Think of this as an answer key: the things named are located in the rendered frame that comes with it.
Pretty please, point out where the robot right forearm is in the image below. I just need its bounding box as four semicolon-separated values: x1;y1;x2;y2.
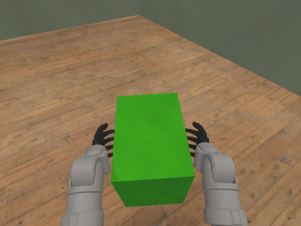
194;142;248;226

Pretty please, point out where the robot right hand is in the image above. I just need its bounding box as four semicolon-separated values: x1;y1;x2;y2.
185;121;210;157

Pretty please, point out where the robot left hand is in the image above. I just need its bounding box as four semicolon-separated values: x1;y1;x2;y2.
92;123;115;158

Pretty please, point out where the robot left forearm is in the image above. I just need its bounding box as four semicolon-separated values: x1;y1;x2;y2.
60;144;110;226

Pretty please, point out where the carton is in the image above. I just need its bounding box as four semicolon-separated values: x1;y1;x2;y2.
111;92;196;207

